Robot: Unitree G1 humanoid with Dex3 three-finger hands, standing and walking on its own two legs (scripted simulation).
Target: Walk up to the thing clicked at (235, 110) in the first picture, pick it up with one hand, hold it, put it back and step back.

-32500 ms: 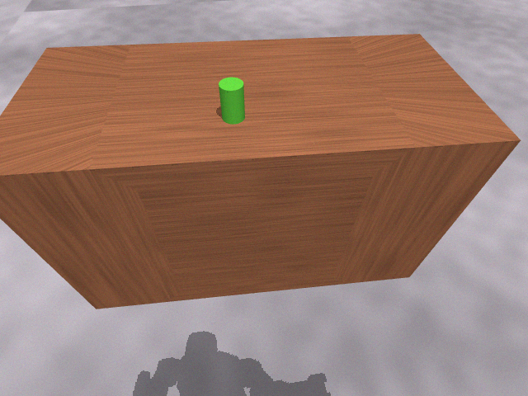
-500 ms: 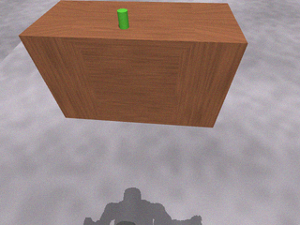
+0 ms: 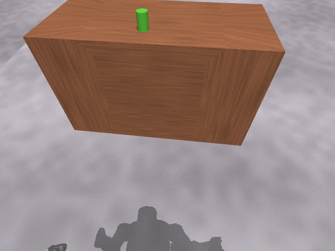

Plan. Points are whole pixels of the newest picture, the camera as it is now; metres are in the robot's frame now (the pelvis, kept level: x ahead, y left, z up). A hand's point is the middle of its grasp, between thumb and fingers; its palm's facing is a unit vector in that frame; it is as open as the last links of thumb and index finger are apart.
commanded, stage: step back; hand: left
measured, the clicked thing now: (142, 20) +1.14 +0.16 +0.03
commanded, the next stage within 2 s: stand in 0.22 s
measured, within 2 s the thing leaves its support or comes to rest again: neither
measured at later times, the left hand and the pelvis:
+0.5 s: hand out of the picture +0.11 +0.25 -0.14, palm faces -0.02 -0.95 -0.33, open 7.4 cm; pelvis +0.01 +0.00 +0.02, yaw -1 degrees
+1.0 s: hand out of the picture +0.07 +0.25 -0.14, palm faces -0.05 -0.94 -0.34, open 7.4 cm; pelvis +0.00 +0.00 +0.02, yaw -1 degrees
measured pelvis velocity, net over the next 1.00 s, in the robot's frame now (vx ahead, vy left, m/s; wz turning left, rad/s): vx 0.00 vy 0.00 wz -0.02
